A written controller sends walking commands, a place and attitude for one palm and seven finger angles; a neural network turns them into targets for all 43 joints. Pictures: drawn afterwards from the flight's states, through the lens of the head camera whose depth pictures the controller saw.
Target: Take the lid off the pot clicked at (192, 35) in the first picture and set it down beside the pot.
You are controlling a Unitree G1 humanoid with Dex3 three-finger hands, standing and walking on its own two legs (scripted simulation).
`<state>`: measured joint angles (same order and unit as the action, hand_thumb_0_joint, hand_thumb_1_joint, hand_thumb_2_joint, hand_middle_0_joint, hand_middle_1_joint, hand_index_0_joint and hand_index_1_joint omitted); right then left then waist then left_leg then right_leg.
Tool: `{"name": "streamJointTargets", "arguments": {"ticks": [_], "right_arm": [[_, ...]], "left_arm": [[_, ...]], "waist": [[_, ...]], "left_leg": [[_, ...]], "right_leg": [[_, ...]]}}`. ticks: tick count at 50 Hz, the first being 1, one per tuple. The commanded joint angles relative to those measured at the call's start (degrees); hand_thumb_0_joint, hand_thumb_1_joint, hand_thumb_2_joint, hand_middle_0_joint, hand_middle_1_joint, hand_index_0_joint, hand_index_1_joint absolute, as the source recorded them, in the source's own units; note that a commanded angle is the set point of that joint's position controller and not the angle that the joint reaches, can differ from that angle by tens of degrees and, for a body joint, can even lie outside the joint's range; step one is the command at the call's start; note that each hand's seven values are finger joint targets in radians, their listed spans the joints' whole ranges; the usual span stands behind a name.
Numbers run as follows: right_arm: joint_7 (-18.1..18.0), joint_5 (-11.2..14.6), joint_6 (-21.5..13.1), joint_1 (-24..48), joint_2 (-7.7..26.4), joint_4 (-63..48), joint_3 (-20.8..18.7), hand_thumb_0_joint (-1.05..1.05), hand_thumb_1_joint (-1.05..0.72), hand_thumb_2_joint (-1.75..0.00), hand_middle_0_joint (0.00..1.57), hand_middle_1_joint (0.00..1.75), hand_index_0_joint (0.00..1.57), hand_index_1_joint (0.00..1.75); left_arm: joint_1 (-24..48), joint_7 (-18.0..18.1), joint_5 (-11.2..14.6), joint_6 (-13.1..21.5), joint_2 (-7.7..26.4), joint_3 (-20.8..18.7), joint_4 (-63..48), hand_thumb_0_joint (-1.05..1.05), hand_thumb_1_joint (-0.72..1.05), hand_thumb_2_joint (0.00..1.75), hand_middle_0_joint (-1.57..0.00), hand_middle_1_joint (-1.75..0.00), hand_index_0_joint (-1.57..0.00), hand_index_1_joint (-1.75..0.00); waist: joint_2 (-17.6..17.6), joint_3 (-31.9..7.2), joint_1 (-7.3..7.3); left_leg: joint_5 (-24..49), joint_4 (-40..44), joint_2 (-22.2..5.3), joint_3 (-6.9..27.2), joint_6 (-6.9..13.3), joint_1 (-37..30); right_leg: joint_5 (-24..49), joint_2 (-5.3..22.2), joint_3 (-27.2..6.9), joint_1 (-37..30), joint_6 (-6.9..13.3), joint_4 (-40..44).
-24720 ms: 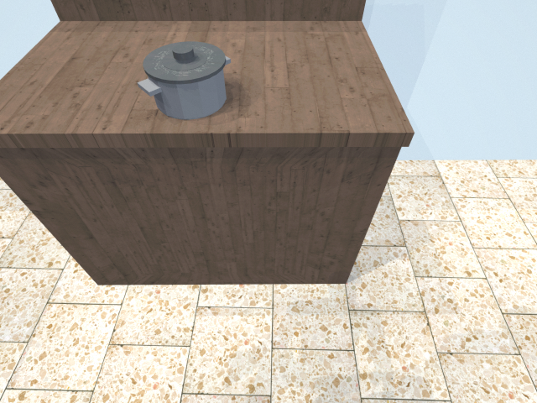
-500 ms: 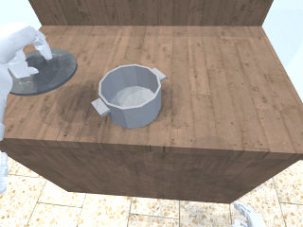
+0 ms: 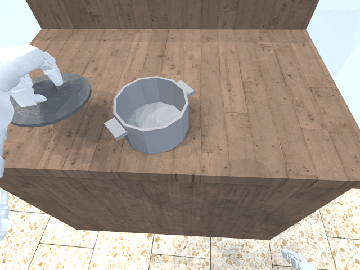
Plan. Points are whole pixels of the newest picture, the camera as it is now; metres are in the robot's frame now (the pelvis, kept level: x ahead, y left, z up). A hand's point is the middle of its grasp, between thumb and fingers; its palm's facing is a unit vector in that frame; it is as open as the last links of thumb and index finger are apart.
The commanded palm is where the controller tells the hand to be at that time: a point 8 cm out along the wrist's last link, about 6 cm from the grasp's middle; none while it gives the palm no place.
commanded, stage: lower the lid onto the table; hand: left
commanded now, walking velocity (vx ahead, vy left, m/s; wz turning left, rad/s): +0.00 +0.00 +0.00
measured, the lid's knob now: (44, 89) +0.45 +0.30 +0.16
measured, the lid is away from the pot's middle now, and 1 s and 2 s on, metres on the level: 0.22 0.22 0.23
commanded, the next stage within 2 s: open the fingers wide in 1.44 s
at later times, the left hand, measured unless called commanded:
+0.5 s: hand (41, 102) +0.42 +0.30 +0.15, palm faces -0.39 -0.11 -0.91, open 7.7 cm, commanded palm +0.42 +0.31 +0.23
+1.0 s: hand (52, 109) +0.43 +0.30 +0.12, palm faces -0.43 -0.12 -0.89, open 7.7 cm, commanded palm +0.43 +0.31 +0.19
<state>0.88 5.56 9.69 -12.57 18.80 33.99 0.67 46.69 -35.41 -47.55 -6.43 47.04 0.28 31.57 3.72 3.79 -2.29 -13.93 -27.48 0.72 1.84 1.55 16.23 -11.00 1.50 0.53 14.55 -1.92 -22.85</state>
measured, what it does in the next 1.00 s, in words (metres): stands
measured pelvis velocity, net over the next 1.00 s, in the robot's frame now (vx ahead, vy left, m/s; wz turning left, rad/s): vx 0.01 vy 0.00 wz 0.00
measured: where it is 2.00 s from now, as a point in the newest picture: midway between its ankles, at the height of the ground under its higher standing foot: outside the picture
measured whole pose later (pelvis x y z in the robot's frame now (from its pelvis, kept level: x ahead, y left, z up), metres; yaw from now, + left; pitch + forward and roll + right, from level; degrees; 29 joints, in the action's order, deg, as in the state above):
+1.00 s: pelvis +0.01 +0.00 +0.00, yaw +0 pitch +5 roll -1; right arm 1.4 4.7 8.6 -13.5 18.7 36.2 -0.1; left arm 42.0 -31.4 -47.3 1.2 44.8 -0.6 37.7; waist 3.0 3.5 -3.7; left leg -15.0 -27.9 0.8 1.9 1.8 17.5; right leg -11.8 1.6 0.5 15.6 -2.2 -22.8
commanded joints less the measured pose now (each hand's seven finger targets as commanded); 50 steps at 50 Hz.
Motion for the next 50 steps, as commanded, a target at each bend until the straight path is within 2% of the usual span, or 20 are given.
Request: {"name": "streamJointTargets", "arguments": {"ticks": [1,2,6,7,10,11,13,18,20,24,26,29,33,34,36,39,40,44,47,50], "right_arm": [[-0.5,-0.28,-1.83,1.18,8.44,-6.66,-3.37,0.0,-0.9,-0.9,0.2,0.3,0.2,0.3],[-0.61,-0.17,-1.92,1.65,8.05,-6.87,-3.35,0.0,-0.9,-0.9,0.2,0.3,0.2,0.3],[-0.79,-0.21,-1.98,0.69,8.56,-6.12,-3.45,0.0,-0.9,-0.9,0.2,0.3,0.2,0.3],[-0.97,-0.22,-2.21,0.95,8.11,-6.13,-3.42,0.0,-0.9,-0.9,0.2,0.3,0.2,0.3],[-0.83,-0.46,-2.4,0.65,8.52,-5.49,-3.64,0.0,-0.9,-0.9,0.2,0.3,0.2,0.3],[-0.98,-0.48,-2.6,0.67,8.31,-5.47,-3.62,0.0,-0.9,-0.9,0.2,0.3,0.2,0.3],[-0.92,-0.38,-2.76,0.31,8.45,-5.17,-3.47,0.0,-0.9,-0.9,0.2,0.3,0.2,0.3],[-0.8,-0.33,-2.5,0.71,8.37,-4.78,-3.71,0.0,-0.9,-0.9,0.2,0.3,0.2,0.3],[-0.73,-0.74,-2.69,0.66,8.53,-4.7,-3.78,0.0,-0.9,-0.9,0.2,0.3,0.2,0.3],[-0.71,-0.68,-3.01,0.08,8.95,-4.24,-3.75,0.0,-0.9,-0.9,0.2,0.3,0.2,0.3],[-0.56,-0.68,-2.82,-0.43,8.77,-4.36,-3.67,0.0,-0.9,-0.9,0.2,0.3,0.2,0.3],[-0.4,-0.71,-2.75,0.34,8.62,-4.58,-3.97,0.0,-0.9,-0.9,0.2,0.3,0.2,0.3],[-0.56,-0.57,-2.85,-0.76,8.55,-4.11,-3.82,0.0,-0.9,-0.9,0.2,0.3,0.2,0.3],[-0.6,-0.74,-2.7,-0.49,8.89,-4.0,-3.88,0.0,-0.9,-0.9,0.2,0.3,0.2,0.3],[-0.55,-0.76,-2.73,-1.12,8.87,-3.91,-4.08,0.0,-0.9,-0.9,0.2,0.3,0.2,0.3],[-0.45,-0.92,-2.86,-0.9,8.9,-3.84,-4.18,0.0,-0.9,-0.9,0.2,0.3,0.2,0.3],[-0.38,-1.0,-2.74,-1.65,8.98,-3.39,-4.27,0.0,-0.9,-0.9,0.2,0.3,0.2,0.3],[-0.12,-1.11,-2.92,-1.12,8.93,-3.77,-4.44,0.0,-0.9,-0.9,0.2,0.3,0.2,0.3],[0.09,-1.17,-3.05,-1.8,8.9,-3.83,-4.36,0.0,-0.9,-0.9,0.2,0.3,0.2,0.3],[0.18,-1.16,-2.16,-1.74,9.01,-3.68,-4.51,0.0,-0.9,-0.9,0.2,0.3,0.2,0.3]], "left_arm": [[27.81,3.43,-0.79,0.67,22.38,-9.97,-10.53,0.0,0.59,1.11,-1.0,-0.97,-0.87,-0.89],[28.23,3.21,-0.47,0.72,19.79,-7.61,-10.86,0.0,0.59,1.11,-1.0,-0.97,-0.87,-0.89],[28.2,3.73,-0.52,1.46,21.87,-9.26,-9.84,0.0,0.59,1.11,-1.0,-0.97,-0.87,-0.89],[28.49,3.51,-0.34,1.61,18.83,-6.57,-9.54,0.0,0.59,1.11,-1.0,-0.97,-0.87,-0.89],[29.91,4.21,-0.13,2.19,21.05,-8.35,-12.52,0.0,0.59,1.11,-1.0,-0.97,-0.87,-0.89],[28.88,4.09,-0.3,2.24,19.43,-7.42,-10.65,0.0,0.59,1.11,-1.0,-0.97,-0.87,-0.89],[26.05,4.19,-0.13,2.53,20.44,-8.73,-7.77,0.0,0.59,1.11,-1.0,-0.97,-0.87,-0.89],[28.77,4.31,0.05,3.1,16.88,-5.01,-8.99,0.0,0.59,1.11,-1.0,-0.97,-0.87,-0.89],[29.09,4.87,-0.16,3.44,18.48,-6.5,-10.21,0.0,0.59,1.11,-1.0,-0.97,-0.87,-0.89],[26.17,5.14,0.08,3.87,19.08,-7.4,-6.22,0.0,0.59,1.11,-1.0,-0.97,-0.87,-0.89],[25.05,5.46,-0.53,4.31,21.33,-9.65,-4.14,0.0,0.59,1.11,-1.0,-0.97,-0.87,-0.89],[27.71,5.42,-0.29,4.7,17.22,-5.28,-7.72,0.0,0.59,1.11,-1.0,-0.97,-0.87,-0.89],[25.47,5.57,-0.09,5.1,18.1,-6.99,-4.48,0.0,0.59,1.11,-1.0,-0.97,-0.87,-0.89],[26.27,5.63,0.07,5.15,17.33,-5.82,-4.3,0.0,0.59,1.11,-1.0,-0.97,-0.87,-0.89],[26.06,5.98,-0.42,5.62,19.55,-8.15,-4.68,0.0,0.59,1.11,-1.0,-0.97,-0.87,-0.89],[26.16,6.03,-0.15,6.1,17.28,-5.81,-5.5,0.0,0.59,1.11,-1.0,-0.97,-0.87,-0.89],[25.58,6.4,-0.36,6.24,19.82,-8.48,-5.06,0.0,0.59,1.11,-1.0,-0.97,-0.87,-0.89],[24.54,6.6,-0.13,6.97,17.8,-6.83,-7.82,0.0,0.59,1.11,-1.0,-0.97,-0.87,-0.89],[18.99,6.91,-0.33,7.24,21.0,-11.02,-3.93,0.0,0.59,1.11,-1.0,-0.97,-0.87,-0.89],[20.18,6.66,0.09,7.24,19.57,-9.24,-3.52,0.0,0.59,1.11,-1.0,-0.97,-0.87,-0.89]], "waist": [[1.59,-24.85,0.23],[2.4,-24.02,-0.02],[2.41,-24.92,-0.03],[2.33,-24.41,-0.43],[4.49,-26.65,-0.3],[3.29,-25.7,-0.48],[2.19,-24.09,-0.25],[3.79,-23.79,-0.69],[4.03,-25.87,-0.57],[3.16,-24.56,-0.57],[0.52,-25.19,-0.29],[4.87,-25.74,-0.82],[2.02,-24.72,-0.94],[3.23,-24.65,-1.14],[1.59,-25.88,-0.84],[4.15,-25.95,-1.08],[2.83,-26.3,-0.86],[5.04,-27.93,-0.87],[1.59,-25.95,-0.51],[0.42,-25.15,-0.75]], "left_leg": [[18.89,1.81,2.44,-0.31,3.07,-10.28],[18.12,1.95,2.51,-0.4,3.09,-10.37],[18.36,1.73,2.36,-0.23,3.13,-10.7],[18.48,1.6,2.36,-0.44,3.29,-11.05],[21.84,1.44,2.04,0.46,3.13,-13.55],[21.75,1.3,2.1,0.2,3.26,-13.02],[20.57,1.54,2.27,0.13,3.13,-11.2],[18.94,2.16,1.83,0.33,2.87,-12.26],[21.5,1.62,1.93,0.77,2.93,-13.44],[21.95,1.36,1.95,0.56,2.81,-11.84],[20.67,1.23,2.34,0.14,3.0,-10.52],[23.16,1.02,1.88,0.26,2.85,-12.66],[22.56,1.09,2.1,0.34,3.04,-11.8],[22.46,0.99,2.0,0.22,2.9,-11.47],[22.47,0.76,2.12,0.26,3.14,-12.04],[25.11,0.43,2.0,0.19,3.1,-12.77],[24.97,0.35,2.15,0.4,3.18,-12.68],[30.31,0.04,1.74,0.92,3.15,-15.01],[27.46,0.1,2.35,0.7,3.32,-12.12],[23.73,-0.01,2.53,-0.42,3.35,-9.92]], "right_leg": [[15.21,-4.82,3.08,-8.13,3.2,0.33],[14.55,-4.78,3.16,-7.48,3.19,0.52],[14.44,-4.99,3.28,-7.66,3.26,0.44],[14.63,-4.96,3.34,-7.0,3.17,0.67],[14.88,-5.29,3.18,-7.02,3.28,0.72],[15.08,-5.3,3.31,-6.76,3.22,0.79],[15.17,-5.22,3.49,-7.0,3.27,0.72],[12.97,-5.25,3.75,-5.66,3.32,1.1],[13.94,-5.46,3.52,-6.15,3.43,0.93],[15.01,-5.1,3.48,-6.2,3.52,0.83],[15.9,-5.22,3.45,-7.71,3.3,0.24],[15.45,-4.87,3.26,-5.87,3.4,0.42],[16.18,-5.37,3.53,-6.4,3.18,0.48],[15.88,-5.03,3.4,-5.86,3.35,0.62],[16.19,-5.39,3.45,-6.66,3.18,0.24],[17.09,-5.02,3.17,-5.7,3.25,0.29],[17.4,-5.39,3.24,-6.46,3.1,0.13],[18.04,-5.15,3.01,-5.36,3.03,-0.21],[18.03,-5.44,3.24,-6.49,2.82,-0.51],[18.83,-4.92,3.04,-7.19,2.7,-0.39]]}}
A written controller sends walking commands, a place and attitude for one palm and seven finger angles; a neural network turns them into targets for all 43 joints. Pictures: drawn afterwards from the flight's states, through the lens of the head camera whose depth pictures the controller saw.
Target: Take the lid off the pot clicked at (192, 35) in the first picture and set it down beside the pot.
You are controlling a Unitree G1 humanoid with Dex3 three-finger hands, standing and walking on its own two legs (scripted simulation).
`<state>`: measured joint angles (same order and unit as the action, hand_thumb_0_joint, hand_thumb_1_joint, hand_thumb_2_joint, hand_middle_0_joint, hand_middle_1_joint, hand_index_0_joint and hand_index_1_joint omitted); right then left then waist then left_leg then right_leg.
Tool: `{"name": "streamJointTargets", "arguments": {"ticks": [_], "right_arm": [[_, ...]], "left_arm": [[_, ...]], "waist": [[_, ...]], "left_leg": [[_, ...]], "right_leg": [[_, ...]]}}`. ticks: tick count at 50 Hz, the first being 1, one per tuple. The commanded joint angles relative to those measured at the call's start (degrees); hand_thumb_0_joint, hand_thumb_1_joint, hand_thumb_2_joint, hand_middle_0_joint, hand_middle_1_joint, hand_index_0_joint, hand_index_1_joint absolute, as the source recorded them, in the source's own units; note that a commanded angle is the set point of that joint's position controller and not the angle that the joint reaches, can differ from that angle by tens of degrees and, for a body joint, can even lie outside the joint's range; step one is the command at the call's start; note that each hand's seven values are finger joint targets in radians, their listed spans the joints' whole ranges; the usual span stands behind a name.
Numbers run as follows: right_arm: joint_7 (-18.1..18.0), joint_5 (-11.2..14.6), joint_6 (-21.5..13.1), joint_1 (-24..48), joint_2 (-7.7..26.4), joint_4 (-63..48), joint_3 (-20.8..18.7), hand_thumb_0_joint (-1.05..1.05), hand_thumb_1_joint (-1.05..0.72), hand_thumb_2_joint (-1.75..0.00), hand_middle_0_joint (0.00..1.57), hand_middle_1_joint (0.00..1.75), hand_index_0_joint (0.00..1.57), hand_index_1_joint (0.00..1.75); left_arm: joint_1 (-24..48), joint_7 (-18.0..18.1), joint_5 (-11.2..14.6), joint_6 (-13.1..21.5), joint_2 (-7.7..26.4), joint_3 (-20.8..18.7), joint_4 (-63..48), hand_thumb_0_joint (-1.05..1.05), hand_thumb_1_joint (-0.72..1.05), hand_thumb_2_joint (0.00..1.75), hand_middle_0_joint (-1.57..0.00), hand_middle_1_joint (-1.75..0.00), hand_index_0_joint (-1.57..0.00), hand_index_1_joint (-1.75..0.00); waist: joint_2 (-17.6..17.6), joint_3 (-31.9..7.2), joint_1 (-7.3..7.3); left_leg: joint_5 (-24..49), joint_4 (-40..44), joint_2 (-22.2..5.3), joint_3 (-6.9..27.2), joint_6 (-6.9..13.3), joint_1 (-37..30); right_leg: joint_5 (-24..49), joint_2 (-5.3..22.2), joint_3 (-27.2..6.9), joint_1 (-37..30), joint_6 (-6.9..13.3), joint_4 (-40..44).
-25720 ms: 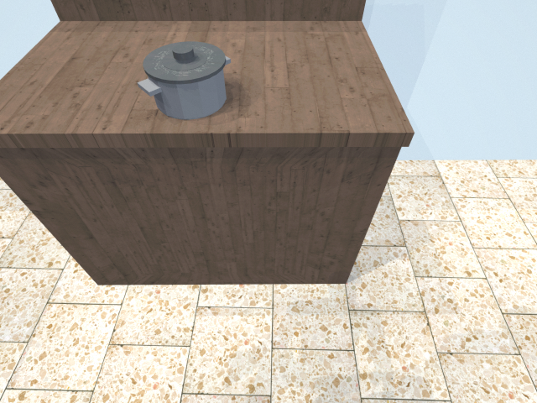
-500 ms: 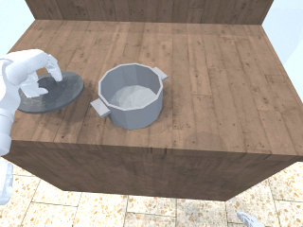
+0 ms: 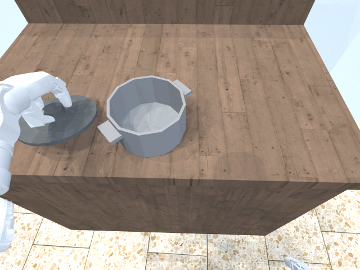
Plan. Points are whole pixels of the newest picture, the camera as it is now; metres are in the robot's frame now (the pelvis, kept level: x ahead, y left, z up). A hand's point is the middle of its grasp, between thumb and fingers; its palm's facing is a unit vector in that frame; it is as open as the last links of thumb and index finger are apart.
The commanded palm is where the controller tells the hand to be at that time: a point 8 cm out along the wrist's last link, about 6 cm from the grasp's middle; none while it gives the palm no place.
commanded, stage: lower the lid onto the table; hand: left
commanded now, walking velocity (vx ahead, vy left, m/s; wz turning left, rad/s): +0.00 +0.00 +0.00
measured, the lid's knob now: (54, 110) +0.45 +0.29 +0.09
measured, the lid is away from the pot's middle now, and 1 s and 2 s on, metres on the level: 0.22 0.23 0.23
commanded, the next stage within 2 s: open the fingers wide in 0.44 s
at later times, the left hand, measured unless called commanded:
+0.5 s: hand (37, 122) +0.41 +0.31 +0.10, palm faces -0.48 -0.14 -0.87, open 7.8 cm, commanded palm +0.42 +0.32 +0.16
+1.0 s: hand (38, 124) +0.41 +0.31 +0.09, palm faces -0.42 -0.07 -0.90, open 7.8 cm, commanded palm +0.42 +0.32 +0.16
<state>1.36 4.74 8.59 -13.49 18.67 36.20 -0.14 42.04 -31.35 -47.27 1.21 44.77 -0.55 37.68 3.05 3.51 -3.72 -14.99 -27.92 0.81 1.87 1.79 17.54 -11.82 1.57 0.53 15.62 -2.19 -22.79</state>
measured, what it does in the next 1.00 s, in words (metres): stands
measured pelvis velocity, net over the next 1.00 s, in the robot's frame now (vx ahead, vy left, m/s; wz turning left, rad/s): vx -0.01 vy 0.02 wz -0.02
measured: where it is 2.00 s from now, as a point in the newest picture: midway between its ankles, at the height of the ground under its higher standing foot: outside the picture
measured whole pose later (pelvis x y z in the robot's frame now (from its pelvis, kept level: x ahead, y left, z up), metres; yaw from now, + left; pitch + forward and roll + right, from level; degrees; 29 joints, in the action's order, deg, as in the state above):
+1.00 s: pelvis -0.01 +0.02 -0.01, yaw -1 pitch +7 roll -2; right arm -0.4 4.5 12.8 -14.5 16.9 37.2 -0.4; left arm 39.8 -24.7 -49.6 13.3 45.0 -2.7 44.3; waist 2.7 0.8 -3.4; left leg -16.2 -31.8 1.1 0.6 3.1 22.4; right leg -11.8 1.7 -0.7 20.1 -2.0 -25.0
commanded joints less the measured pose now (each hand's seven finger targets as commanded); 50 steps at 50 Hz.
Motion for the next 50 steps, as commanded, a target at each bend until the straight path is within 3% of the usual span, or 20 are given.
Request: {"name": "streamJointTargets", "arguments": {"ticks": [1,4,5,7,9,11,18,21,26,27,28,29,31,34,36,39,40,43,48,50], "right_arm": [[-0.41,-0.14,-1.05,-0.54,8.97,-6.28,-3.58,0.0,-0.9,-0.9,0.2,0.3,0.2,0.3],[-0.66,-0.39,-1.07,-0.14,9.12,-6.14,-3.67,0.0,-0.9,-0.9,0.2,0.3,0.2,0.3],[-0.79,-0.48,-1.05,-0.84,9.0,-5.86,-3.73,0.0,-0.9,-0.9,0.2,0.3,0.2,0.3],[-1.21,-0.11,-1.0,-1.25,8.89,-5.23,-3.5,0.0,-0.9,-0.9,0.2,0.3,0.2,0.3],[-1.21,-0.24,-0.99,-0.67,9.26,-5.53,-3.56,0.0,-0.9,-0.9,0.2,0.3,0.2,0.3],[-1.35,-0.02,-0.69,-0.83,8.78,-4.86,-3.29,0.0,-0.9,-0.9,0.2,0.3,0.2,0.3],[-1.59,0.37,-0.48,-1.56,8.89,-4.78,-3.07,0.0,-0.9,-0.9,0.2,0.3,0.2,0.3],[-1.56,0.13,-0.35,-1.75,8.67,-4.8,-3.2,0.0,-0.9,-0.9,0.2,0.3,0.2,0.3],[-1.71,0.25,-0.19,-2.56,8.89,-4.37,-3.19,0.0,-0.9,-0.9,0.2,0.3,0.2,0.3],[-1.49,0.15,-0.29,-2.64,8.53,-5.19,-3.22,0.0,-0.9,-0.9,0.2,0.3,0.2,0.3],[-2.05,-0.65,1.02,-2.75,8.16,-5.75,-3.59,0.0,-0.9,-0.9,0.2,0.3,0.2,0.3],[-2.45,-1.21,1.66,-2.03,8.11,-5.38,-3.45,0.0,-0.9,-0.9,0.2,0.3,0.2,0.3],[-2.42,-0.88,2.44,-1.93,7.65,-4.38,-3.62,0.0,-0.9,-0.9,0.2,0.3,0.2,0.3],[-2.54,-0.85,2.5,-2.57,8.24,-4.6,-3.78,0.0,-0.9,-0.9,0.2,0.3,0.2,0.3],[-2.59,-0.72,2.6,-2.71,7.93,-4.02,-3.82,0.0,-0.9,-0.9,0.2,0.3,0.2,0.3],[-2.36,-0.78,2.49,-2.33,7.89,-4.7,-4.05,0.0,-0.9,-0.9,0.2,0.3,0.2,0.3],[-2.32,-0.86,2.72,-2.88,7.88,-4.21,-4.03,0.0,-0.9,-0.9,0.2,0.3,0.2,0.3],[-2.38,-0.58,2.86,-2.3,7.77,-4.31,-3.74,0.0,-0.9,-0.9,0.2,0.3,0.2,0.3],[-2.4,-0.57,2.82,-2.0,7.59,-4.59,-3.75,0.0,-0.9,-0.9,0.2,0.3,0.2,0.3],[-2.29,-0.75,2.92,-2.06,7.81,-4.76,-3.84,0.0,-0.9,-0.9,0.2,0.3,0.2,0.3]], "left_arm": [[24.65,2.65,-0.39,-0.34,21.64,-8.07,-9.26,0.0,0.59,1.11,-1.0,-0.97,-0.87,-0.89],[27.9,2.85,-0.02,0.54,21.57,-7.16,-13.9,0.0,0.59,1.11,-1.0,-0.97,-0.87,-0.89],[25.66,3.02,-0.14,0.56,22.32,-8.75,-11.13,0.0,0.59,1.11,-1.0,-0.97,-0.87,-0.89],[25.31,2.65,0.09,0.78,19.82,-6.54,-6.48,0.0,0.59,1.11,-1.0,-0.97,-0.87,-0.89],[26.08,3.13,-0.2,1.41,22.42,-8.12,-8.42,0.0,0.59,1.11,-1.0,-0.97,-0.87,-0.89],[25.32,3.25,-0.47,1.7,19.66,-5.86,-5.02,0.0,0.59,1.11,-1.0,-0.97,-0.87,-0.89],[24.91,3.45,-1.13,2.66,19.88,-5.23,1.69,0.0,0.59,1.11,-1.0,-0.97,-0.87,-0.89],[26.97,3.94,-1.34,3.54,18.85,-4.13,-1.25,0.0,0.59,1.11,-1.0,-0.97,-0.87,-0.89],[25.76,3.94,-1.08,4.33,18.18,-3.83,2.43,0.0,0.59,1.11,-1.0,-0.97,-0.87,-0.89],[22.54,3.98,-0.97,4.82,18.42,-4.87,1.76,0.0,0.59,1.11,-1.0,-0.97,-0.87,-0.89],[21.92,5.26,-1.36,9.68,21.44,-9.24,-7.45,0.0,0.58,1.1,-0.98,-0.97,-0.86,-0.89],[21.4,6.3,-1.92,11.43,21.73,-9.62,-4.75,0.0,0.56,1.08,-0.97,-0.97,-0.84,-0.89],[25.69,6.58,-1.1,12.59,16.69,-5.55,-4.69,0.0,0.54,1.05,-0.93,-0.97,-0.82,-0.89],[24.58,8.6,-1.62,13.11,22.69,-10.85,-4.04,0.0,0.49,1.01,-0.88,-0.96,-0.78,-0.89],[24.79,8.95,-1.91,12.95,20.75,-9.61,-1.88,0.0,0.46,0.99,-0.85,-0.96,-0.75,-0.89],[24.88,9.46,-1.99,12.96,19.51,-8.43,-6.3,0.0,0.42,0.96,-0.8,-0.95,-0.71,-0.89],[23.35,9.76,-2.07,12.79,21.16,-10.34,-4.52,0.0,0.4,0.95,-0.79,-0.94,-0.7,-0.88],[23.59,9.21,-0.98,12.18,19.11,-8.65,-3.97,0.0,0.35,0.93,-0.74,-0.93,-0.66,-0.88],[22.25,9.27,-0.78,12.11,18.62,-8.74,-3.73,0.0,0.27,0.88,-0.66,-0.9,-0.6,-0.86],[22.42,9.65,-1.32,12.09,20.35,-10.0,-3.82,0.0,0.23,0.87,-0.64,-0.89,-0.58,-0.85]], "waist": [[1.61,-24.84,0.52],[5.24,-27.04,0.44],[3.64,-26.33,0.29],[1.1,-23.94,-0.22],[2.74,-25.92,0.48],[2.33,-23.97,-0.25],[0.06,-22.19,-0.28],[3.88,-23.98,-0.46],[1.26,-22.51,-0.74],[0.48,-23.23,-0.13],[-1.02,-25.45,1.04],[0.84,-24.71,0.58],[5.05,-21.38,-0.52],[5.43,-25.63,0.52],[3.98,-24.79,0.05],[6.86,-27.31,0.19],[5.13,-26.89,0.18],[3.54,-24.05,-0.24],[2.55,-23.36,-0.2],[3.03,-24.47,0.21]], "left_leg": [[24.15,0.2,2.64,-0.75,3.24,-11.09],[27.99,-0.16,1.97,-0.08,3.3,-14.18],[27.41,-0.41,2.22,0.15,3.43,-13.79],[23.27,-0.15,2.33,-0.64,3.44,-11.5],[23.35,-0.39,2.33,-0.83,3.46,-11.56],[21.34,-0.46,2.4,-1.13,3.24,-10.34],[16.35,-0.9,2.61,-1.56,3.21,-6.9],[19.14,-1.34,2.19,-0.96,3.15,-9.76],[17.35,-1.57,2.18,-0.94,3.15,-7.99],[17.99,-1.57,2.28,-0.58,3.2,-7.7],[19.78,-2.4,1.22,-1.43,3.54,-8.32],[20.59,-2.72,1.14,-1.32,3.56,-8.11],[17.28,-1.72,0.36,-0.76,3.19,-9.56],[18.39,-1.75,0.64,-0.5,3.26,-10.1],[17.46,-1.6,0.59,-0.62,3.39,-9.52],[22.76,-1.73,0.28,0.08,3.28,-12.97],[23.25,-2.01,0.33,0.42,3.3,-12.64],[19.8,-0.86,0.49,0.13,3.36,-10.49],[19.66,-0.56,0.57,-0.05,3.42,-10.07],[21.27,-0.76,0.65,0.04,3.45,-10.5]], "right_leg": [[19.65,-5.0,2.95,-8.28,3.04,-0.51],[19.34,-4.93,2.75,-6.85,3.15,-0.43],[18.65,-5.49,3.08,-6.43,3.0,-0.5],[17.91,-5.4,3.48,-6.01,2.79,-0.14],[18.47,-4.84,2.96,-6.96,3.26,-0.49],[17.32,-5.21,3.45,-5.66,3.11,-0.73],[15.02,-5.17,3.66,-4.5,3.26,-1.36],[14.34,-5.38,3.77,-2.84,3.53,-1.62],[13.31,-5.49,3.97,-1.55,3.47,-1.91],[13.71,-5.44,4.02,-2.4,3.61,-2.14],[12.81,-5.41,3.84,-0.92,3.87,-2.29],[12.24,-5.35,3.56,0.21,4.31,-2.25],[7.73,-5.36,4.03,4.64,4.18,-1.48],[8.78,-4.99,3.61,2.46,4.67,-2.05],[8.87,-4.92,3.57,2.79,4.44,-1.99],[10.32,-4.79,3.37,2.85,4.59,-1.79],[10.36,-5.14,3.55,2.7,4.5,-1.76],[9.8,-4.98,3.6,2.32,4.39,-0.94],[10.09,-4.92,3.48,1.74,4.39,-0.56],[10.94,-4.93,3.38,1.07,4.48,-0.86]]}}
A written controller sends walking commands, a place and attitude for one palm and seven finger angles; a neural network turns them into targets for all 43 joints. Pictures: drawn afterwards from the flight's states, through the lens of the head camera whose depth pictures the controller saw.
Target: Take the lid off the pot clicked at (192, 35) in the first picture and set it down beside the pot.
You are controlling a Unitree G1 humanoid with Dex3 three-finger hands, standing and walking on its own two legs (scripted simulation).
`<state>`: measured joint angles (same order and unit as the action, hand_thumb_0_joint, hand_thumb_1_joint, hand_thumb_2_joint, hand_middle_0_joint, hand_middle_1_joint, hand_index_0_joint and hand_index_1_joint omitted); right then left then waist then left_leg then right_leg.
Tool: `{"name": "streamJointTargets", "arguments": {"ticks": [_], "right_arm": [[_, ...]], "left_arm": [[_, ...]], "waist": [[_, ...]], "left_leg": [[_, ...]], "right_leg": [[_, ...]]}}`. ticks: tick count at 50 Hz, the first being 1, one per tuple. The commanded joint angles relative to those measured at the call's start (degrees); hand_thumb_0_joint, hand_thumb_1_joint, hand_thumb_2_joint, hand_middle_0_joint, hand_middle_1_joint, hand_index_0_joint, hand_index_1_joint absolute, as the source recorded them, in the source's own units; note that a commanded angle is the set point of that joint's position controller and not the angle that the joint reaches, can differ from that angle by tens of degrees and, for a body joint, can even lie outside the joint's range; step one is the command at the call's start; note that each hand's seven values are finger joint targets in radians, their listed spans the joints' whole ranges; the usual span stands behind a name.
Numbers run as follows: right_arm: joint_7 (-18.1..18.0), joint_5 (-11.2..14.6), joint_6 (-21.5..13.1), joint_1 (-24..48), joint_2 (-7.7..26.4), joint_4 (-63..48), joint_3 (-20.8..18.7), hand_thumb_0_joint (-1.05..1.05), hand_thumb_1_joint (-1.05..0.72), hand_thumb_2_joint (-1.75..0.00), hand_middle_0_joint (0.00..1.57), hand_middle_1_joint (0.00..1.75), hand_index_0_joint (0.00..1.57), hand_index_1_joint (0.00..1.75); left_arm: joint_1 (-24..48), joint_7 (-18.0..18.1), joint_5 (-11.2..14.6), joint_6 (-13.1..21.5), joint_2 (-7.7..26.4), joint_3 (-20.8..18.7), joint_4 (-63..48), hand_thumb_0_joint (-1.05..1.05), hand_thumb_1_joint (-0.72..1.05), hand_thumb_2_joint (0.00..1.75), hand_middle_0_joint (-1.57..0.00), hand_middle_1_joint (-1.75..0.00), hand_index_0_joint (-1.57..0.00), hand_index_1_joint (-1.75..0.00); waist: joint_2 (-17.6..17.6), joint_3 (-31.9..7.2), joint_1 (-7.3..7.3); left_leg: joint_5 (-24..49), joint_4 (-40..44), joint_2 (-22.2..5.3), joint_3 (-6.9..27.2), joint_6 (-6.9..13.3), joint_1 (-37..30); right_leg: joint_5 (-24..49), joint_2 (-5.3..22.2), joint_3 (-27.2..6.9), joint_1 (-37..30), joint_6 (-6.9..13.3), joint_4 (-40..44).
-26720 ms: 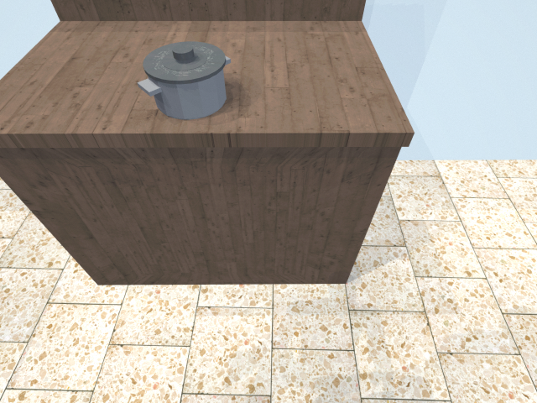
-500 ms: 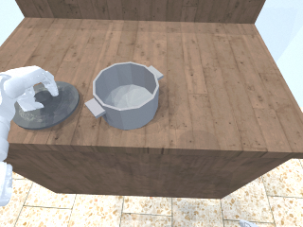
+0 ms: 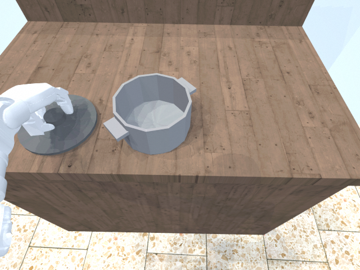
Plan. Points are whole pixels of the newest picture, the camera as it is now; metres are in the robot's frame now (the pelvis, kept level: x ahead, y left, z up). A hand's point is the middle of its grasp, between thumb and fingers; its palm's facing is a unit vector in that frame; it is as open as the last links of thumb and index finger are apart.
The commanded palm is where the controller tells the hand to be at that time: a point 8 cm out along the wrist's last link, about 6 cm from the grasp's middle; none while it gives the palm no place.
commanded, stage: open the fingers wide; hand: left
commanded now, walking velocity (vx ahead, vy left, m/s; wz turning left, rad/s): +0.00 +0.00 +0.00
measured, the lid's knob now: (55, 116) +0.44 +0.30 +0.07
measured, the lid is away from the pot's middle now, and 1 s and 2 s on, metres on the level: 0.23 0.23 0.23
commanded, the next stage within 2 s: raise the empty hand in 0.64 s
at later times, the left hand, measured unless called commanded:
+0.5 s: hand (46, 116) +0.42 +0.30 +0.09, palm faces -0.41 -0.07 -0.91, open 10.6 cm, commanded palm +0.42 +0.30 +0.16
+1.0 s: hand (40, 109) +0.42 +0.30 +0.12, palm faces -0.38 -0.08 -0.92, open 11.0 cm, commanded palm +0.42 +0.31 +0.19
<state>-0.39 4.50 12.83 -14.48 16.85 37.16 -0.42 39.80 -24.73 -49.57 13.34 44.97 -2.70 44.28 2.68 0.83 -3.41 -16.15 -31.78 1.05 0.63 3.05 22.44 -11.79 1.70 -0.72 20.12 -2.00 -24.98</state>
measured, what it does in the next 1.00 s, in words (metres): stands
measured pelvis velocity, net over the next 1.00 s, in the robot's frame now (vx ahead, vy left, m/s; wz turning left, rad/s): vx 0.01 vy -0.01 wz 0.01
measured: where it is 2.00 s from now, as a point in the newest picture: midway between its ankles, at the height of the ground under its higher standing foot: outside the picture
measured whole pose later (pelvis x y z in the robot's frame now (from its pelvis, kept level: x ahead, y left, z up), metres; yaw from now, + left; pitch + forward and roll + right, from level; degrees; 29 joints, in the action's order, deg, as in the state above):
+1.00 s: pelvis +0.01 -0.01 +0.00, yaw +1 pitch +7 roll -2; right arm -0.2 4.8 13.3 -13.1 17.9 35.6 -0.1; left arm 40.0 -25.8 -48.7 9.2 46.1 -3.7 41.0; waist 3.4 0.9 -3.3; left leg -16.3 -30.6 0.3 1.7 2.0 21.2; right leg -12.3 1.0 0.3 18.8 -2.2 -24.1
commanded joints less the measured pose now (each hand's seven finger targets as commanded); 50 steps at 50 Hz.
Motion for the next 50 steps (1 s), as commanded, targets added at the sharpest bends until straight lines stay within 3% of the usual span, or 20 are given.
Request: {"name": "streamJointTargets", "arguments": {"ticks": [1,2,6,10,12,18,20,23,25,26,28,29,30,33,37,40,42,46,49,50], "right_arm": [[-0.6,-0.31,-1.3,-0.96,9.48,-5.53,-3.43,0.0,-0.9,-0.9,0.2,0.3,0.2,0.3],[-0.57,-0.34,-1.33,-1.29,9.38,-5.49,-3.52,0.0,-0.9,-0.9,0.2,0.3,0.2,0.3],[-0.2,-0.34,-1.27,-1.01,9.42,-6.15,-3.59,0.0,-0.9,-0.9,0.2,0.3,0.2,0.3],[-0.12,-0.35,-1.06,-1.01,9.7,-5.94,-3.33,0.0,-0.9,-0.9,0.2,0.3,0.2,0.3],[0.06,-0.31,-1.15,-0.58,9.32,-6.59,-3.43,0.0,-0.9,-0.9,0.2,0.3,0.2,0.3],[-0.09,-0.25,-1.17,-0.82,9.64,-6.56,-3.24,0.0,-0.9,-0.9,0.2,0.3,0.2,0.3],[0.0,-0.5,-1.08,-0.8,9.51,-6.57,-3.44,0.0,-0.9,-0.9,0.2,0.3,0.2,0.3],[0.02,-0.2,-1.08,-0.69,9.27,-6.46,-3.18,0.0,-0.9,-0.9,0.2,0.3,0.2,0.3],[0.15,-0.43,-0.83,-0.9,9.66,-6.61,-3.55,0.0,-0.9,-0.9,0.2,0.3,0.2,0.3],[0.08,-0.22,-0.96,-0.79,9.44,-6.73,-3.32,0.0,-0.9,-0.9,0.2,0.3,0.2,0.3],[0.07,-0.31,-0.94,-0.66,9.56,-6.86,-3.36,0.0,-0.9,-0.9,0.2,0.3,0.2,0.3],[0.2,-0.5,-1.01,-0.31,9.64,-7.11,-3.42,0.0,-0.9,-0.9,0.2,0.3,0.2,0.3],[0.3,-0.63,-0.87,-0.88,9.54,-6.89,-3.53,0.0,-0.9,-0.9,0.2,0.3,0.2,0.3],[0.35,-0.29,-0.9,-0.53,9.48,-7.02,-3.29,0.0,-0.9,-0.9,0.2,0.3,0.2,0.3],[0.38,-0.29,-0.63,-0.24,9.41,-7.26,-3.39,0.0,-0.9,-0.9,0.2,0.3,0.2,0.3],[-0.07,-0.58,-0.64,-0.12,9.7,-7.25,-3.28,0.0,-0.9,-0.9,0.2,0.3,0.2,0.3],[-0.25,-0.35,-0.81,-0.18,9.36,-6.81,-3.04,0.0,-0.9,-0.9,0.2,0.3,0.2,0.3],[-0.25,-0.09,-1.02,-0.09,9.51,-7.02,-2.93,0.0,-0.9,-0.9,0.2,0.3,0.2,0.3],[-0.3,0.04,-0.99,0.23,9.65,-7.3,-2.91,0.0,-0.9,-0.9,0.2,0.3,0.2,0.3],[-0.34,0.12,-0.72,-0.65,9.89,-6.57,-2.92,0.0,-0.9,-0.9,0.2,0.3,0.2,0.3]], "left_arm": [[25.46,2.94,0.88,-0.2,18.25,-5.99,-9.9,0.0,0.22,0.86,-0.62,-0.88,-0.57,-0.85],[24.94,2.81,0.85,-0.44,16.79,-4.9,-8.87,0.0,0.2,0.85,-0.61,-0.88,-0.56,-0.84],[24.45,3.28,0.45,-0.41,18.68,-6.48,-12.68,0.0,0.13,0.83,-0.55,-0.85,-0.52,-0.82],[23.55,3.2,0.51,-1.19,19.3,-7.16,-9.29,0.0,0.05,0.81,-0.5,-0.81,-0.48,-0.8],[23.93,3.13,0.4,-1.46,17.39,-5.41,-11.73,0.0,0.01,0.81,-0.47,-0.79,-0.46,-0.78],[23.93,3.06,0.86,-1.69,20.12,-7.79,-12.1,0.0,-0.08,0.79,-0.41,-0.74,-0.41,-0.74],[23.65,3.06,0.71,-1.69,18.9,-6.89,-13.34,0.0,-0.08,0.8,-0.42,-0.73,-0.42,-0.73],[22.15,2.77,1.0,-2.06,17.13,-5.48,-11.14,0.0,-0.09,0.81,-0.42,-0.72,-0.42,-0.72],[22.53,2.9,0.95,-2.11,19.15,-7.19,-13.69,0.0,-0.09,0.81,-0.42,-0.72,-0.42,-0.72],[22.69,2.84,0.99,-2.08,18.39,-6.54,-13.93,0.0,-0.09,0.81,-0.42,-0.72,-0.42,-0.72],[21.63,3.14,1.09,-2.04,20.72,-8.92,-14.88,0.0,-0.09,0.81,-0.43,-0.71,-0.43,-0.71],[22.16,3.13,1.27,-1.96,19.56,-7.85,-16.95,0.0,-0.09,0.81,-0.43,-0.71,-0.43,-0.71],[19.63,3.42,1.23,-2.23,20.87,-9.69,-15.69,0.0,-0.09,0.82,-0.43,-0.71,-0.43,-0.71],[18.13,2.98,1.59,-2.93,18.89,-8.09,-13.05,0.0,-0.1,0.83,-0.43,-0.7,-0.43,-0.7],[20.41,2.68,1.37,-3.1,18.61,-7.22,-15.81,0.0,-0.1,0.84,-0.44,-0.69,-0.44,-0.69],[20.71,3.09,1.49,-2.91,24.61,-12.42,-16.55,0.0,-0.1,0.84,-0.44,-0.69,-0.44,-0.69],[22.46,2.54,1.59,-3.55,21.3,-9.08,-14.07,0.0,-0.1,0.84,-0.44,-0.69,-0.44,-0.69],[22.45,1.7,1.27,-4.09,22.19,-8.97,-13.21,0.0,-0.1,0.84,-0.44,-0.69,-0.44,-0.69],[23.24,0.25,1.75,-4.59,19.62,-6.34,-12.62,0.0,-0.1,0.84,-0.44,-0.69,-0.44,-0.69],[23.02,0.06,1.99,-4.75,21.65,-8.2,-11.18,0.0,-0.1,0.84,-0.44,-0.69,-0.44,-0.69]], "waist": [[3.98,-20.89,-0.53],[2.9,-20.51,-0.6],[5.29,-23.64,-0.12],[2.39,-21.83,-0.13],[4.15,-22.27,-0.23],[2.93,-23.04,-0.01],[4.42,-24.38,-0.27],[4.12,-21.13,-0.58],[4.48,-24.04,-0.2],[3.85,-23.67,-0.44],[3.81,-24.74,0.05],[5.87,-25.48,0.05],[4.42,-24.78,0.21],[1.59,-22.24,-0.03],[3.62,-23.18,-0.17],[2.75,-25.67,0.41],[3.23,-22.46,-0.13],[2.73,-23.06,0.11],[2.83,-21.51,-0.47],[0.57,-21.28,-0.39]], "left_leg": [[21.91,3.32,0.29,1.28,1.97,-15.34],[20.35,3.46,0.19,1.15,2.01,-15.18],[26.12,2.71,0.14,1.82,1.72,-17.97],[24.78,2.89,0.47,1.39,1.84,-14.95],[25.5,2.85,0.38,1.41,1.78,-16.39],[26.48,2.74,0.5,1.06,1.96,-15.81],[29.22,2.22,0.42,1.26,2.04,-17.58],[26.2,2.58,0.5,0.91,1.77,-15.72],[28.73,2.12,0.58,1.03,2.05,-17.47],[29.73,2.15,0.54,1.13,1.99,-17.35],[30.66,2.29,0.62,1.33,2.02,-17.66],[33.03,2.24,0.55,1.32,2.01,-18.6],[32.37,2.3,0.6,1.67,2.03,-18.2],[28.22,2.52,0.86,0.7,2.02,-15.24],[28.21,2.32,0.91,0.68,2.11,-16.48],[29.13,2.03,1.24,0.58,2.52,-16.1],[25.99,2.68,1.15,0.1,2.32,-14.87],[24.68,2.46,1.42,-0.19,2.32,-14.17],[23.49,2.4,1.42,-0.52,2.42,-13.66],[22.7,2.25,1.44,-0.44,2.45,-13.15]], "right_leg": [[10.14,-5.02,4.68,-2.49,4.21,1.45],[9.31,-5.08,4.78,-2.02,4.13,1.67],[11.33,-5.16,4.6,-3.0,4.29,1.19],[12.5,-5.03,4.55,-3.94,4.21,1.13],[12.05,-5.04,4.61,-3.38,4.17,1.28],[14.23,-4.98,4.48,-5.28,4.08,1.17],[14.69,-5.02,4.4,-4.46,3.97,1.1],[12.95,-5.17,4.79,-3.44,4.0,1.42],[14.44,-5.13,4.39,-4.65,3.98,1.31],[15.11,-5.19,4.58,-4.71,3.94,1.05],[15.73,-5.16,4.49,-5.79,3.92,0.93],[16.57,-4.89,4.23,-5.55,3.98,1.05],[15.78,-5.22,4.67,-5.64,3.84,0.88],[15.55,-5.01,4.46,-5.94,3.71,1.26],[15.34,-5.08,4.43,-5.79,3.77,1.31],[17.97,-4.85,4.13,-8.69,3.76,0.88],[16.21,-4.81,4.4,-7.14,3.64,1.52],[16.92,-4.61,4.17,-8.72,3.71,1.33],[16.36,-4.52,4.17,-7.53,3.71,1.97],[16.5,-4.75,4.41,-7.89,3.5,1.77]]}}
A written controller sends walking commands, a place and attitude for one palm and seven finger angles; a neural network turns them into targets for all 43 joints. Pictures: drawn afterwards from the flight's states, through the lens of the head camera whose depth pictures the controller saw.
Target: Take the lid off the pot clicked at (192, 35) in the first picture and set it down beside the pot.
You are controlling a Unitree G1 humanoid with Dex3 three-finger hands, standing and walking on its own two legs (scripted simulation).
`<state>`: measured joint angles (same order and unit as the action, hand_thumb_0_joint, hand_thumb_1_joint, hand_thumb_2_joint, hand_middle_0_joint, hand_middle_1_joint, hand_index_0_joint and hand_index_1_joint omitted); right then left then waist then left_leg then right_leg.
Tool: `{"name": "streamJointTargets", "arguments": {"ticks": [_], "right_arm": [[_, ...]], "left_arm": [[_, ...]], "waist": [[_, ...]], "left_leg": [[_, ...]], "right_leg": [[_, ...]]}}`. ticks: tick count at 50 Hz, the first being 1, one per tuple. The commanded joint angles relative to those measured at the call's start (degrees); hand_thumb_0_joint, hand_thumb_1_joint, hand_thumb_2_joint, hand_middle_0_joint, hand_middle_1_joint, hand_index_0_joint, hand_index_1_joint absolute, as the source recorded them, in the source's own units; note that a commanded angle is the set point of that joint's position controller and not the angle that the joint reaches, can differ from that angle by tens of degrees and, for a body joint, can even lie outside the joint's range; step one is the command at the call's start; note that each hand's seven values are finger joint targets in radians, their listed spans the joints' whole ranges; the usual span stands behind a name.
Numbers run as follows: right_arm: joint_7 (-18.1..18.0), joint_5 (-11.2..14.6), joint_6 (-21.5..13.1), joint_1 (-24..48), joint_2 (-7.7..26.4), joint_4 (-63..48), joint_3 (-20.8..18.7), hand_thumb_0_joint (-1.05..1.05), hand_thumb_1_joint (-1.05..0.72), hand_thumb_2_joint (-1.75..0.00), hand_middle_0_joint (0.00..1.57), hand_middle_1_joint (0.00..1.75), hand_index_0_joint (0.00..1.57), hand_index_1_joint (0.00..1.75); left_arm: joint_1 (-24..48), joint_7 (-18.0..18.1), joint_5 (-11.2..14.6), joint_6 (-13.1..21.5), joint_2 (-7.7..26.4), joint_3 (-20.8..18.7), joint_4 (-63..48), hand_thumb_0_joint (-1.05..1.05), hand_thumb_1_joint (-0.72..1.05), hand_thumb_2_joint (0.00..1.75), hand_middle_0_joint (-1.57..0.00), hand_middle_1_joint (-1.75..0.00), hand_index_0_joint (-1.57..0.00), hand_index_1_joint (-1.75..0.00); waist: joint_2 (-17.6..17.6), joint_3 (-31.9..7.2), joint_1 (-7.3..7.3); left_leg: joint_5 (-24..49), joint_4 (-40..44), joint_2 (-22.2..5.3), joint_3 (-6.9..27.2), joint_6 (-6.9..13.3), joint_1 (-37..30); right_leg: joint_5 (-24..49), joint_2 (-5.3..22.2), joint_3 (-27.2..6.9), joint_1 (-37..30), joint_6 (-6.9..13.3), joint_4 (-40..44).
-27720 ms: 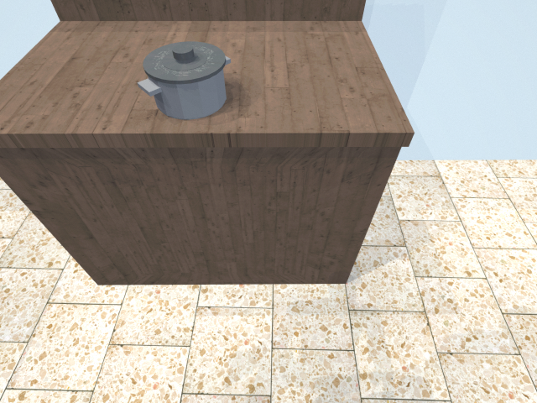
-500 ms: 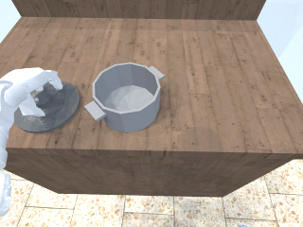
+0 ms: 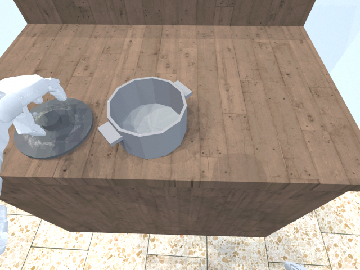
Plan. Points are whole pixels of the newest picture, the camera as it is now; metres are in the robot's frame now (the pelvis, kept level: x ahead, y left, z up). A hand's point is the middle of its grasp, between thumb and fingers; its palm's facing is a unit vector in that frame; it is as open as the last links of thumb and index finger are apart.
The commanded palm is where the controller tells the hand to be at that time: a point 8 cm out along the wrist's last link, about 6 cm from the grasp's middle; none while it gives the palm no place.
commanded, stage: raise the empty hand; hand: left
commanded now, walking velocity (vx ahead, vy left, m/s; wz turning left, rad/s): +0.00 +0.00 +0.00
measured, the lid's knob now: (51, 120) +0.43 +0.31 +0.06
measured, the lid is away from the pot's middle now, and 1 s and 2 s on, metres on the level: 0.23 0.23 0.23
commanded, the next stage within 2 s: draw the hand back to the body in 1.04 s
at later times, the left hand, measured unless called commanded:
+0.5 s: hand (19, 90) +0.42 +0.31 +0.17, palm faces -0.29 -0.06 -0.96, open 11.0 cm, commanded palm +0.41 +0.32 +0.24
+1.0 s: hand (8, 69) +0.43 +0.31 +0.21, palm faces -0.26 -0.07 -0.96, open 11.0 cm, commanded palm +0.42 +0.31 +0.29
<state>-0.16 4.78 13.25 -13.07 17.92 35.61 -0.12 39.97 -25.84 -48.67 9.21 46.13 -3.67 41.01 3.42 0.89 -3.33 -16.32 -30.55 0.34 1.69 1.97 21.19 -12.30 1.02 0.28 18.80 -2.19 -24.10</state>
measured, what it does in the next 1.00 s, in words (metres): stands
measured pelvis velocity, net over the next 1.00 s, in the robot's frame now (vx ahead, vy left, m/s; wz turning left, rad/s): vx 0.00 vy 0.01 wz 0.02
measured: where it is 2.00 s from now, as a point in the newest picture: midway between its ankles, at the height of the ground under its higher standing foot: outside the picture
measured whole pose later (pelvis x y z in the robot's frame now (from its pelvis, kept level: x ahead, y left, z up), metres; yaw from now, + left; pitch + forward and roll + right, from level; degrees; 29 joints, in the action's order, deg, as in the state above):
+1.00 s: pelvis +0.00 +0.01 +0.00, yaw +1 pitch +6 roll -2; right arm 0.9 5.7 12.2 -12.7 18.5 34.7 0.9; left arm 54.6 -34.2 -48.8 -1.2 48.5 1.0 36.8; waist 3.4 1.9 -2.8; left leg -14.3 -27.3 1.5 2.2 2.5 18.4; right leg -10.4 2.2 0.8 15.5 -2.5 -20.5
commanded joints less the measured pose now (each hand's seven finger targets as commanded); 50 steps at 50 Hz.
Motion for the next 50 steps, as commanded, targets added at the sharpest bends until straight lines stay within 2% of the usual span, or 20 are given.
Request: {"name": "streamJointTargets", "arguments": {"ticks": [1,4,8,10,11,16,19,21,23,25,28,30,32,34,36,37,41,44,48,50], "right_arm": [[-0.62,-0.05,-1.1,-1.34,8.88,-5.24,-3.11,0.0,-0.9,-0.9,0.2,0.3,0.2,0.3],[-0.5,-0.05,-1.18,-1.09,8.78,-5.54,-3.22,0.0,-0.9,-0.9,0.2,0.3,0.2,0.3],[-0.5,0.07,-1.25,-1.48,8.78,-5.36,-2.94,0.0,-0.9,-0.9,0.2,0.3,0.2,0.3],[-0.17,-0.13,-1.15,-1.36,8.88,-5.55,-3.11,0.0,-0.9,-0.9,0.2,0.3,0.2,0.3],[-0.09,-0.05,-1.4,-1.53,8.67,-5.83,-3.14,0.0,-0.9,-0.9,0.2,0.3,0.2,0.3],[0.2,0.14,-1.48,-1.94,9.14,-5.98,-3.03,0.0,-0.9,-0.9,0.2,0.3,0.2,0.3],[0.59,-0.19,-1.75,-0.92,9.05,-7.19,-3.25,0.0,-0.9,-0.9,0.2,0.3,0.2,0.3],[0.91,-0.27,-1.89,-1.14,8.72,-7.13,-3.23,0.0,-0.9,-0.9,0.2,0.3,0.2,0.3],[1.09,-0.08,-1.93,-1.68,8.84,-6.97,-3.02,0.0,-0.9,-0.9,0.2,0.3,0.2,0.3],[1.25,-0.04,-1.37,-1.34,9.09,-7.0,-3.01,0.0,-0.9,-0.9,0.2,0.3,0.2,0.3],[1.12,0.19,-1.51,-0.75,8.83,-7.53,-3.19,0.0,-0.9,-0.9,0.2,0.3,0.2,0.3],[0.99,-0.13,-1.56,-0.77,9.34,-7.23,-3.26,0.0,-0.9,-0.9,0.2,0.3,0.2,0.3],[0.6,0.16,-1.63,-1.46,9.3,-6.63,-2.85,0.0,-0.9,-0.9,0.2,0.3,0.2,0.3],[0.63,0.36,-1.71,-0.33,9.38,-6.88,-2.83,0.0,-0.9,-0.9,0.2,0.3,0.2,0.3],[0.64,0.3,-1.95,-0.34,9.18,-6.82,-2.91,0.0,-0.9,-0.9,0.2,0.3,0.2,0.3],[0.61,0.2,-2.2,0.07,8.99,-6.92,-2.86,0.0,-0.9,-0.9,0.2,0.3,0.2,0.3],[0.48,0.41,-2.26,-0.71,9.44,-6.31,-2.53,0.0,-0.9,-0.9,0.2,0.3,0.2,0.3],[0.78,0.42,-2.42,0.34,9.52,-7.09,-2.79,0.0,-0.9,-0.9,0.2,0.3,0.2,0.3],[0.53,0.72,-2.56,-0.85,9.33,-6.43,-2.31,0.0,-0.9,-0.9,0.2,0.3,0.2,0.3],[0.89,0.57,-2.24,-0.92,9.66,-7.12,-2.5,0.0,-0.9,-0.9,0.2,0.3,0.2,0.3]], "left_arm": [[25.05,0.74,1.04,-0.58,20.16,-6.08,-9.35,0.0,-0.1,0.84,-0.44,-0.69,-0.44,-0.69],[27.65,0.15,1.08,-0.78,19.08,-4.56,-12.56,0.0,-0.1,0.84,-0.44,-0.69,-0.44,-0.69],[27.64,-0.08,0.89,-1.16,20.72,-6.05,-10.46,0.0,-0.1,0.84,-0.44,-0.69,-0.44,-0.69],[29.7,-0.01,0.61,-1.52,20.96,-5.95,-13.49,0.0,-0.1,0.84,-0.44,-0.69,-0.44,-0.69],[28.85,0.03,0.5,-1.79,20.02,-5.39,-13.33,0.0,-0.1,0.84,-0.44,-0.69,-0.44,-0.69],[28.91,-0.85,0.48,-3.47,21.96,-6.72,-10.43,0.0,-0.1,0.84,-0.44,-0.69,-0.44,-0.69],[31.16,-1.18,0.3,-3.66,21.96,-6.27,-18.14,0.0,-0.1,0.84,-0.44,-0.69,-0.44,-0.69],[28.6,-1.58,0.59,-4.13,22.18,-7.57,-18.17,0.0,-0.1,0.84,-0.44,-0.69,-0.44,-0.69],[24.69,-2.24,1.18,-5.0,22.24,-8.48,-14.36,0.0,-0.1,0.84,-0.44,-0.69,-0.44,-0.69],[26.46,-2.97,1.1,-6.13,20.75,-6.39,-13.5,0.0,-0.1,0.84,-0.44,-0.69,-0.44,-0.69],[31.32,-3.7,1.03,-7.0,19.07,-3.91,-19.08,0.0,-0.1,0.84,-0.44,-0.69,-0.44,-0.69],[33.22,-3.86,0.96,-7.22,22.29,-6.49,-19.97,0.0,-0.1,0.84,-0.44,-0.69,-0.44,-0.69],[32.31,-4.22,0.96,-7.57,22.5,-6.76,-14.3,0.0,-0.1,0.84,-0.44,-0.69,-0.44,-0.69],[35.89,-4.51,0.66,-7.91,19.4,-2.63,-15.88,0.0,-0.1,0.84,-0.44,-0.69,-0.44,-0.69],[38.12,-4.37,0.05,-8.18,20.68,-3.42,-18.71,0.0,-0.1,0.84,-0.44,-0.69,-0.44,-0.69],[38.28,-4.62,0.04,-8.32,19.3,-2.37,-19.14,0.0,-0.1,0.84,-0.44,-0.69,-0.44,-0.69],[37.82,-5.34,0.03,-9.55,21.19,-3.83,-13.3,0.0,-0.1,0.84,-0.44,-0.69,-0.44,-0.69],[40.62,-5.55,-0.33,-10.17,20.16,-1.9,-17.92,0.0,-0.1,0.84,-0.44,-0.69,-0.44,-0.69],[39.2,-6.32,-0.61,-11.24,19.36,-1.42,-10.74,0.0,-0.1,0.84,-0.44,-0.69,-0.44,-0.69],[39.0,-6.33,-0.89,-11.26,21.73,-3.33,-13.34,0.0,-0.1,0.84,-0.44,-0.69,-0.44,-0.69]], "waist": [[1.21,-21.74,-0.58],[4.04,-22.67,-0.62],[2.81,-21.89,-0.35],[4.82,-23.19,-0.22],[4.2,-23.63,-0.27],[1.22,-21.72,-0.03],[5.75,-25.07,0.25],[5.63,-24.37,0.28],[2.08,-21.69,0.41],[0.88,-20.1,0.03],[2.36,-21.71,-0.13],[3.31,-22.88,0.1],[0.36,-21.18,0.07],[4.13,-21.08,-0.26],[4.29,-22.94,0.01],[5.26,-23.34,-0.03],[0.83,-21.02,-0.03],[4.27,-23.8,0.27],[1.04,-19.95,-0.01],[0.45,-22.57,0.47]], "left_leg": [[22.26,1.3,2.21,-1.74,3.48,-12.18],[26.51,1.24,1.8,-0.95,3.37,-14.75],[24.57,2.13,1.96,-0.47,3.08,-14.01],[27.03,2.37,1.79,-0.02,2.98,-15.79],[27.79,2.35,1.75,0.05,2.98,-16.41],[23.69,3.42,2.07,-0.34,2.84,-13.32],[29.4,3.08,1.73,0.42,2.7,-17.43],[31.79,3.13,1.69,1.28,2.57,-18.2],[30.2,3.38,1.8,0.91,2.5,-15.64],[27.07,3.75,2.0,0.37,2.49,-13.8],[25.98,4.21,1.89,0.79,2.53,-16.16],[27.31,4.03,1.99,1.05,2.63,-17.11],[23.86,4.53,2.26,0.55,2.56,-14.44],[23.52,4.99,2.02,0.48,2.21,-15.27],[24.8,4.84,2.07,1.01,2.2,-17.2],[25.9,4.8,2.17,1.16,2.2,-17.9],[23.19,5.17,2.36,0.65,2.2,-14.74],[27.13,4.86,2.2,0.87,2.07,-16.93],[23.28,5.43,2.48,0.15,2.17,-14.0],[25.5,5.04,2.5,0.16,2.24,-14.83]], "right_leg": [[16.93,-3.92,3.32,-6.8,3.68,0.89],[16.79,-4.11,3.4,-5.62,3.86,1.2],[15.19,-4.46,4.07,-6.22,4.01,1.38],[15.69,-4.45,3.89,-6.44,4.1,1.54],[15.74,-4.49,3.87,-6.52,4.06,1.57],[15.78,-4.24,3.9,-8.42,3.97,1.98],[16.75,-4.09,3.42,-8.36,4.16,2.05],[16.19,-4.48,3.67,-7.57,3.89,2.28],[16.62,-4.51,3.95,-7.95,3.66,2.35],[16.21,-4.36,3.94,-7.86,3.54,2.7],[14.68,-4.54,4.06,-7.58,3.64,3.09],[14.99,-4.71,3.86,-7.86,3.69,3.39],[14.61,-4.73,4.33,-8.63,3.64,3.3],[13.54,-4.33,4.16,-7.69,3.94,3.43],[13.51,-4.7,4.1,-8.17,3.96,3.35],[13.78,-4.76,4.09,-7.9,3.97,3.52],[14.58,-4.63,4.27,-9.08,3.76,3.53],[15.83,-4.27,3.68,-9.55,4.02,3.26],[15.43,-4.59,4.33,-9.23,3.74,3.51],[16.89,-4.45,3.89,-10.62,3.68,2.96]]}}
